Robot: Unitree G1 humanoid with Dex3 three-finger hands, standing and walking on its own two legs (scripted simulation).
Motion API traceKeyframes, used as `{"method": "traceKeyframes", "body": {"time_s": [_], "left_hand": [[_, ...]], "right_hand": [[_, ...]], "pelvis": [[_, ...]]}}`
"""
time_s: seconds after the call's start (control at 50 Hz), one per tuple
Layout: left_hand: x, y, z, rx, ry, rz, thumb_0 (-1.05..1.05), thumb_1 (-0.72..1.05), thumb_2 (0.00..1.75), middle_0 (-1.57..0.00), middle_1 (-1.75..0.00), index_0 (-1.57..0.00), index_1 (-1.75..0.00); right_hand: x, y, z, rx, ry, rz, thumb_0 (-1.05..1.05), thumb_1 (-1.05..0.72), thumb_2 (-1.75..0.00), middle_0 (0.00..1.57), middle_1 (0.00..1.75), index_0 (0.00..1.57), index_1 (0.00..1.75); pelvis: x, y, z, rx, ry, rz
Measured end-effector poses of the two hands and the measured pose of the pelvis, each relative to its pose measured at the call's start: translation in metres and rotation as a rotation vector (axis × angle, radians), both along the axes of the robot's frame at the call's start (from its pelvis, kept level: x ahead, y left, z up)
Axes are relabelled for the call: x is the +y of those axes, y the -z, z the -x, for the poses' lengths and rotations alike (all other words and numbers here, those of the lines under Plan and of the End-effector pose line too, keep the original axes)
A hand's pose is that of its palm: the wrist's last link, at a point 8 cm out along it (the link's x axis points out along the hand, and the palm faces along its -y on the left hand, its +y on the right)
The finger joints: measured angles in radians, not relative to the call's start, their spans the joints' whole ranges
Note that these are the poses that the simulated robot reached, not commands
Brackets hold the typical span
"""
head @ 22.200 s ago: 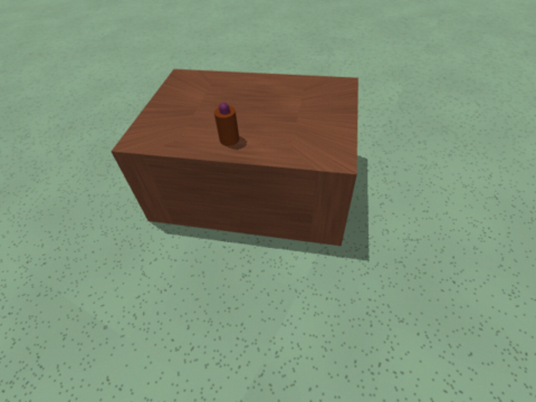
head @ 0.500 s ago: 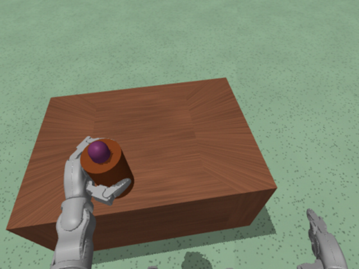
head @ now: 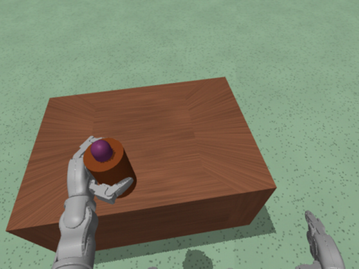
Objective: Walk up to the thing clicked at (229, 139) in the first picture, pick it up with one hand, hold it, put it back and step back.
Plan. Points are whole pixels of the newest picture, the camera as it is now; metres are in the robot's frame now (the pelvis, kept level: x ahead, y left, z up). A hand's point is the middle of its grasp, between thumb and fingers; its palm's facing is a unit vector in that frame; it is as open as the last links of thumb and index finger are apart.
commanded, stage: hold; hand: left
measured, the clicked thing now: (110, 166) +0.33 +0.16 +0.07
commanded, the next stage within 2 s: crouch in 0.50 s
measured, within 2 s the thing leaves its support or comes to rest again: neither
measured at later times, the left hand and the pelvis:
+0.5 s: hand (112, 161) +0.34 +0.16 +0.07, palm faces +0.10 -1.00 -0.01, open 10.8 cm; pelvis +0.01 +0.00 +0.00, yaw +0 degrees
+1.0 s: hand (121, 162) +0.38 +0.16 +0.01, palm faces +0.09 -1.00 +0.01, open 10.7 cm; pelvis -0.02 +0.00 -0.02, yaw +0 degrees
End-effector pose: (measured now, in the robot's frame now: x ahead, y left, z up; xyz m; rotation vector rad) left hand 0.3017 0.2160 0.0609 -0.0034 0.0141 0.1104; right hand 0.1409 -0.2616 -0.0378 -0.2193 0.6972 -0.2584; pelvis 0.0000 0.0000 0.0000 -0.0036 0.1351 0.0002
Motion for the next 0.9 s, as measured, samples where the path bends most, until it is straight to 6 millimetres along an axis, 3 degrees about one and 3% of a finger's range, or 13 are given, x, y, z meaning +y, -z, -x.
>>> {"method": "traceKeyframes", "body": {"time_s": [0.3,0.56,0.74,0.9], "left_hand": [[0.005,-0.007,-0.005,-0.04,-0.01,-0.019,-0.01,-0.52,1.15,-0.66,-1.03,-0.68,-1.04],[-0.004,-0.014,-0.011,-0.028,0.006,-0.014,-0.01,-0.52,1.14,-0.66,-1.02,-0.69,-1.03],[-0.002,-0.002,-0.006,-0.003,0.001,-0.009,-0.01,-0.5,1.12,-0.67,-1.01,-0.69,-1.01],[0.0,0.03,-0.028,0.039,0.014,-0.003,-0.01,-0.48,1.1,-0.68,-0.98,-0.7,-0.99]], "right_hand": [[-0.001,-0.002,-0.012,-0.013,-0.018,0.007,-0.01,0.51,-0.06,0.05,0.05,0.06,0.05],[-0.005,-0.001,-0.008,0.001,0.004,-0.006,-0.01,0.51,-0.06,0.05,0.05,0.06,0.05],[-0.004,0.001,-0.009,0.007,-0.014,-0.003,-0.01,0.52,-0.05,0.05,0.05,0.06,0.05],[0.004,0.007,-0.008,-0.003,-0.049,0.003,-0.01,0.53,-0.05,0.06,0.05,0.06,0.05]], "pelvis": [[-0.002,0.001,-0.006,0.005,-0.006,0.001],[-0.003,-0.002,-0.007,-0.002,0.0,-0.003],[-0.006,-0.001,-0.004,0.002,-0.006,-0.003],[-0.006,0.009,0.009,0.047,-0.011,0.0]]}}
